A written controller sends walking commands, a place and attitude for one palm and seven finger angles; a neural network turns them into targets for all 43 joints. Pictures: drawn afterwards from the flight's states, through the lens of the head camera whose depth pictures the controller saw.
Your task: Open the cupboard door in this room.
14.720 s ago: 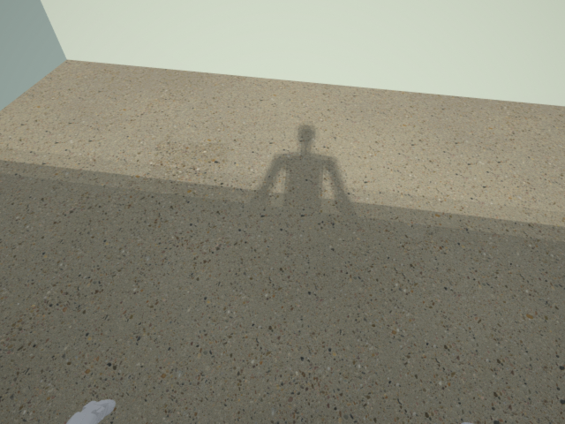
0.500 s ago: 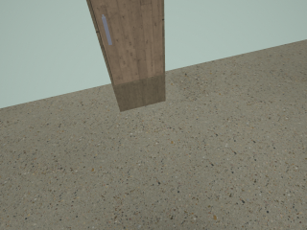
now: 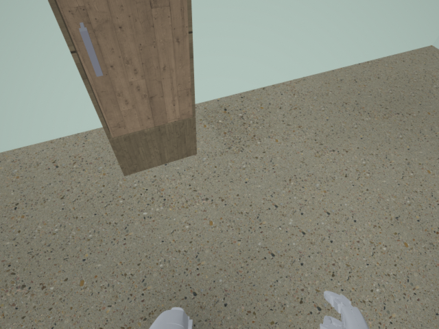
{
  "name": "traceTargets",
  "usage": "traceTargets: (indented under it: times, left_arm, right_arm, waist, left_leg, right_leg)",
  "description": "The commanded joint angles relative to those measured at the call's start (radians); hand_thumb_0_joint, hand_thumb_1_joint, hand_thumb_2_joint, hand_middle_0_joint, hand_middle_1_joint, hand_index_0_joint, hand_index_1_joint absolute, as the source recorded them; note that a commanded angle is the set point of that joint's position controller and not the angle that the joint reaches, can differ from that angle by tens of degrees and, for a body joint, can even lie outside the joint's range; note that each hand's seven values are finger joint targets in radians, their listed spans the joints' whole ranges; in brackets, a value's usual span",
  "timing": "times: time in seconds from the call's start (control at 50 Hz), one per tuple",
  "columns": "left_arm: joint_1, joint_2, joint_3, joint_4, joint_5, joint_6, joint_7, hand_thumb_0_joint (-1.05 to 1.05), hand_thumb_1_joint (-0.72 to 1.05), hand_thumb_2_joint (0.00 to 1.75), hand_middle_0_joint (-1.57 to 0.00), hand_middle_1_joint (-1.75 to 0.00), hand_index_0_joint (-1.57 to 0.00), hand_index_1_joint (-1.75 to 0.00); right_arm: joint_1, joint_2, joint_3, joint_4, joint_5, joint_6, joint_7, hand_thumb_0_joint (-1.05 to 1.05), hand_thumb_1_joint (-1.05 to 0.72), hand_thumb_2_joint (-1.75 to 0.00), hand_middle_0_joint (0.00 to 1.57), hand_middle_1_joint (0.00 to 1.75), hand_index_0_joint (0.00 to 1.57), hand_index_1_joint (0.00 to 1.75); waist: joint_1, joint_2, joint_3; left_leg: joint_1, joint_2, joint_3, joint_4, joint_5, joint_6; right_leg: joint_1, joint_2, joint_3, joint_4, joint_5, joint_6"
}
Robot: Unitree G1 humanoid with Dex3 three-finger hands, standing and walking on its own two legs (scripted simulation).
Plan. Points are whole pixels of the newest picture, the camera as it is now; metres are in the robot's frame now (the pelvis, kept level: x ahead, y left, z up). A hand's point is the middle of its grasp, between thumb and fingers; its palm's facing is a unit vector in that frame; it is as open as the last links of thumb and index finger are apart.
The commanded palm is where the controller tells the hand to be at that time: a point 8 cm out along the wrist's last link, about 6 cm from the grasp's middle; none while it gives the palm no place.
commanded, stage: walk to a spot facing it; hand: left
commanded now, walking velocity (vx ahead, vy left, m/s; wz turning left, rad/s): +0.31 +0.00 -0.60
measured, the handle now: (90, 50) +0.83 +0.53 -0.01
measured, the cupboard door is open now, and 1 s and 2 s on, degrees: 0 0 0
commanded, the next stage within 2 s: turn to face it in 0.42 s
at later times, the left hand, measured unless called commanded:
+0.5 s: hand (191, 208) +0.40 +0.13 -0.16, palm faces -0.36 -0.90 -0.23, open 7.4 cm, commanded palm none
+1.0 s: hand (179, 222) +0.36 +0.15 -0.17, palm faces -0.12 -0.97 -0.19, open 7.4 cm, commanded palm none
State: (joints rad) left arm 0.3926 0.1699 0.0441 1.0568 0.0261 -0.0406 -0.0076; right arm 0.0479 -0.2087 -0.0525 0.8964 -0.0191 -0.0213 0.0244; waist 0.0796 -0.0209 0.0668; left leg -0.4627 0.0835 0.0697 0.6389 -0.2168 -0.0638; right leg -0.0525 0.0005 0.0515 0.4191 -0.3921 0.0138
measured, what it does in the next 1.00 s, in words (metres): walks ahead: left foot, then right foot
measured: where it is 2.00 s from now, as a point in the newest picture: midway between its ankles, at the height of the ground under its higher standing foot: outside the picture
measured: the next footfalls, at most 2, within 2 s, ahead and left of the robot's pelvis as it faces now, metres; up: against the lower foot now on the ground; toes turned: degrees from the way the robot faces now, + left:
left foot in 0.02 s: +0.12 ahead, +0.13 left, +0.00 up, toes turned +5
right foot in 0.52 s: +0.29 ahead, -0.13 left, +0.00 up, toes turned -26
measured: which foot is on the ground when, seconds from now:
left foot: up 0.00-0.00, down 0.02-0.52, up 0.54-1.00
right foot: down 0.00-0.02, up 0.04-0.50, down 0.52-1.00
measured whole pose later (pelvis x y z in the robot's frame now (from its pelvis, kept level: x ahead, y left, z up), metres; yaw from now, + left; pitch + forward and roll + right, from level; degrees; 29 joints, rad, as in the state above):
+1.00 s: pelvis +0.24 -0.02 +0.00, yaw -9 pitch +0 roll -1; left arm 0.14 0.19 0.04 0.96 0.02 0.00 0.02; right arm 0.22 -0.18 -0.05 0.98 -0.01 0.05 0.01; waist 0.00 -0.02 0.07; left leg -0.29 0.08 0.09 0.69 -0.38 -0.05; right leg -0.30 -0.08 -0.30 0.58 -0.27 -0.05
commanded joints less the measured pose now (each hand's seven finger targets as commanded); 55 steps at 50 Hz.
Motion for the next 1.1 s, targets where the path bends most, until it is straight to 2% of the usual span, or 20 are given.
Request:
traceTargets:
  times: [0.0, 0.02, 0.1, 0.16, 0.38, 0.42, 0.46, 0.48, 0.5, 0.52, 0.54, 0.58, 0.66, 0.74, 0.84, 0.94, 0.98, 1.0, 1.02, 1.08]
  left_arm:
    - [-0.008, 0.115, 0.037, -0.091, -0.025, -0.015, 0.0, 0.0, 0.9, 0.9, -0.2, -0.3, -0.2, -0.3]
    - [-0.042, 0.117, 0.031, -0.109, -0.018, -0.02, 0.001, 0.0, 0.9, 0.9, -0.2, -0.3, -0.2, -0.3]
    - [-0.159, 0.108, 0.041, -0.113, 0.0, 0.007, -0.023, 0.0, 0.9, 0.9, -0.2, -0.3, -0.2, -0.3]
    - [-0.123, 0.066, 0.037, -0.111, 0.0, 0.04, -0.03, 0.0, 0.9, 0.9, -0.2, -0.3, -0.2, -0.3]
    - [-0.372, 0.07, 0.024, -0.216, 0.0, 0.064, -0.032, 0.0, 0.9, 0.9, -0.2, -0.3, -0.2, -0.3]
    - [-0.327, 0.093, 0.03, -0.216, 0.001, 0.056, -0.029, 0.0, 0.9, 0.9, -0.2, -0.3, -0.2, -0.3]
    - [-0.149, 0.154, 0.044, -0.173, 0.003, 0.037, -0.02, 0.0, 0.9, 0.9, -0.2, -0.3, -0.2, -0.3]
    - [-0.039, 0.245, 0.063, -0.143, 0.008, 0.021, -0.011, 0.0, 0.9, 0.9, -0.2, -0.3, -0.2, -0.3]
    - [0.035, 0.348, 0.081, -0.12, -0.009, 0.014, 0.005, 0.0, 0.9, 0.9, -0.2, -0.3, -0.2, -0.3]
    - [0.014, 0.332, 0.069, -0.125, -0.029, 0.018, 0.022, 0.0, 0.9, 0.9, -0.2, -0.3, -0.2, -0.3]
    - [-0.07, 0.289, 0.058, -0.146, -0.025, 0.018, 0.03, 0.0, 0.9, 0.9, -0.2, -0.3, -0.2, -0.3]
    - [-0.211, 0.207, 0.028, -0.181, -0.024, 0.022, 0.041, 0.0, 0.9, 0.9, -0.2, -0.3, -0.2, -0.3]
    - [-0.327, 0.148, -0.005, -0.17, -0.011, 0.005, 0.039, 0.0, 0.9, 0.9, -0.2, -0.3, -0.2, -0.3]
    - [-0.276, 0.143, 0.005, -0.152, -0.014, 0.02, 0.034, 0.0, 0.9, 0.9, -0.2, -0.3, -0.2, -0.3]
    - [-0.207, 0.167, 0.028, -0.14, -0.003, 0.027, 0.042, 0.0, 0.9, 0.9, -0.2, -0.3, -0.2, -0.3]
    - [-0.192, 0.199, 0.043, -0.136, -0.005, 0.034, 0.043, 0.0, 0.9, 0.9, -0.2, -0.3, -0.2, -0.3]
    - [-0.19, 0.161, 0.042, -0.153, -0.017, 0.047, 0.039, 0.0, 0.9, 0.9, -0.2, -0.3, -0.2, -0.3]
    - [-0.22, 0.104, 0.028, -0.196, -0.022, 0.052, 0.034, 0.0, 0.9, 0.9, -0.2, -0.3, -0.2, -0.3]
    - [-0.298, 0.128, 0.027, -0.217, -0.009, 0.061, 0.035, 0.0, 0.9, 0.9, -0.2, -0.3, -0.2, -0.3]
    - [-0.29, 0.135, 0.041, -0.187, -0.01, 0.064, 0.023, 0.0, 0.9, 0.9, -0.2, -0.3, -0.2, -0.3]
  right_arm:
    - [0.391, -0.297, -0.068, 0.052, -0.022, -0.058, -0.037, 0.0, -0.9, -0.9, 0.2, 0.3, 0.2, 0.3]
    - [0.437, -0.307, -0.061, 0.062, -0.012, -0.041, -0.038, 0.0, -0.9, -0.9, 0.2, 0.3, 0.2, 0.3]
    - [0.262, -0.122, -0.014, 0.04, -0.01, -0.053, -0.039, 0.0, -0.9, -0.9, 0.2, 0.3, 0.2, 0.3]
    - [0.253, -0.095, -0.011, 0.055, -0.001, -0.066, -0.046, 0.0, -0.9, -0.9, 0.2, 0.3, 0.2, 0.3]
    - [0.356, -0.131, -0.034, 0.103, -0.008, -0.034, -0.048, 0.0, -0.9, -0.9, 0.2, 0.3, 0.2, 0.3]
    - [0.344, -0.161, -0.042, 0.093, -0.005, -0.027, -0.049, 0.0, -0.9, -0.9, 0.2, 0.3, 0.2, 0.3]
    - [0.324, -0.187, -0.048, 0.071, 0.003, -0.021, -0.044, 0.0, -0.9, -0.9, 0.2, 0.3, 0.2, 0.3]
    - [0.331, -0.158, -0.039, 0.05, 0.016, -0.012, -0.037, 0.0, -0.9, -0.9, 0.2, 0.3, 0.2, 0.3]
    - [0.358, -0.085, -0.022, 0.021, 0.021, -0.006, -0.037, 0.0, -0.9, -0.9, 0.2, 0.3, 0.2, 0.3]
    - [0.321, -0.102, -0.015, 0.014, 0.03, 0.006, -0.049, 0.0, -0.9, -0.9, 0.2, 0.3, 0.2, 0.3]
    - [0.318, -0.077, -0.01, 0.032, 0.028, 0.017, -0.044, 0.0, -0.9, -0.9, 0.2, 0.3, 0.2, 0.3]
    - [0.303, -0.071, -0.004, 0.069, 0.011, 0.034, -0.041, 0.0, -0.9, -0.9, 0.2, 0.3, 0.2, 0.3]
    - [0.416, -0.022, 0.011, 0.128, 0.007, 0.063, -0.039, 0.0, -0.9, -0.9, 0.2, 0.3, 0.2, 0.3]
    - [0.32, -0.037, 0.003, 0.099, 0.008, 0.068, -0.033, 0.0, -0.9, -0.9, 0.2, 0.3, 0.2, 0.3]
    - [0.201, -0.029, -0.005, 0.051, 0.008, 0.059, -0.021, 0.0, -0.9, -0.9, 0.2, 0.3, 0.2, 0.3]
    - [0.221, -0.035, -0.01, 0.035, 0.007, 0.051, -0.016, 0.0, -0.9, -0.9, 0.2, 0.3, 0.2, 0.3]
    - [0.287, -0.104, -0.028, 0.04, 0.002, 0.038, -0.012, 0.0, -0.9, -0.9, 0.2, 0.3, 0.2, 0.3]
    - [0.318, -0.202, -0.047, 0.028, -0.007, 0.034, -0.018, 0.0, -0.9, -0.9, 0.2, 0.3, 0.2, 0.3]
    - [0.331, -0.223, -0.053, 0.038, -0.011, 0.044, -0.026, 0.0, -0.9, -0.9, 0.2, 0.3, 0.2, 0.3]
    - [0.223, -0.171, -0.036, 0.023, -0.006, 0.03, -0.043, 0.0, -0.9, -0.9, 0.2, 0.3, 0.2, 0.3]
  waist:
    - [-0.2, 0.354, -0.312]
    - [-0.209, 0.359, -0.299]
    - [-0.115, 0.166, -0.016]
    - [-0.068, 0.153, -0.04]
    - [-0.117, 0.17, 0.011]
    - [-0.09, 0.168, -0.03]
    - [-0.001, 0.121, -0.134]
    - [0.052, -0.053, -0.223]
    - [0.041, -0.259, -0.345]
    - [0.031, -0.161, -0.377]
    - [-0.003, -0.122, -0.306]
    - [-0.064, 0.006, -0.188]
    - [-0.158, -0.054, -0.119]
    - [-0.107, -0.114, -0.061]
    - [-0.055, -0.101, -0.057]
    - [-0.071, -0.089, -0.118]
    - [-0.112, 0.124, -0.157]
    - [-0.136, 0.386, -0.121]
    - [-0.157, 0.296, -0.092]
    - [-0.104, 0.204, -0.089]
  left_leg:
    - [0.789, 0.365, -0.409, -0.208, 0.125, 0.132]
    - [0.749, 0.454, -0.518, -0.291, 0.136, 0.196]
    - [0.376, 0.329, -0.217, -0.359, 0.233, 0.152]
    - [0.348, 0.273, -0.025, -0.354, 0.369, 0.132]
    - [0.473, 0.262, 0.182, -0.247, 0.694, 0.146]
    - [0.509, 0.279, 0.202, -0.143, 0.809, 0.136]
    - [0.457, 0.254, 0.232, 0.136, 0.791, 0.088]
    - [0.197, 0.19, 0.24, 0.409, 0.371, 0.031]
    - [-0.085, -0.007, 0.167, 0.737, -0.42, -0.026]
    - [-0.058, 0.012, -0.019, 0.775, -0.43, 0.001]
    - [-0.064, 0.037, -0.061, 0.774, -0.347, 0.008]
    - [-0.023, 0.055, -0.07, 0.731, -0.222, 0.011]
    - [0.148, 0.037, -0.068, 0.487, -0.142, 0.013]
    - [0.08, 0.014, -0.042, 0.419, -0.162, 0.009]
    - [0.04, 0.012, -0.014, 0.263, -0.241, 0.008]
    - [0.147, -0.006, 0.031, -0.003, -0.147, 0.02]
    - [0.331, 0.106, -0.145, -0.247, 0.1, 0.079]
    - [0.399, 0.327, -0.446, -0.327, 0.432, 0.202]
    - [0.351, 0.377, -0.446, -0.339, 0.497, 0.273]
    - [0.374, 0.233, -0.31, -0.283, 0.553, 0.225]
  right_leg:
    - [-0.497, 0.031, -0.061, 0.595, -0.051, -0.024]
    - [-0.586, 0.023, -0.012, 0.785, -0.225, -0.029]
    - [-0.588, -0.109, -0.027, 0.894, 0.012, -0.008]
    - [-0.561, -0.106, -0.061, 0.879, 0.112, 0.009]
    - [-0.528, -0.056, -0.188, 0.368, 0.19, 0.003]
    - [-0.442, -0.03, -0.201, 0.283, 0.17, -0.021]
    - [-0.18, 0.001, -0.212, 0.125, 0.28, -0.04]
    - [0.131, -0.156, -0.037, 0.084, 0.632, -0.093]
    - [0.313, -0.435, 0.376, 0.112, 1.21, -0.237]
    - [0.259, -0.455, 0.311, 0.066, 1.19, -0.289]
    - [0.17, -0.411, 0.247, 0.021, 0.977, -0.261]
    - [-0.053, -0.326, 0.134, -0.03, 0.758, -0.193]
    - [-0.302, -0.247, -0.056, -0.127, 0.457, -0.139]
    - [-0.266, -0.28, -0.041, -0.169, 0.288, -0.161]
    - [-0.147, -0.347, -0.047, -0.109, 0.404, -0.191]
    - [-0.094, -0.357, -0.113, 0.023, 0.47, -0.144]
    - [-0.262, -0.264, -0.212, 0.237, 0.252, -0.037]
    - [-0.499, -0.125, -0.25, 0.437, -0.149, 0.049]
    - [-0.514, -0.099, -0.16, 0.6, -0.23, 0.047]
    - [-0.568, -0.101, -0.077, 0.722, -0.054, 0.057]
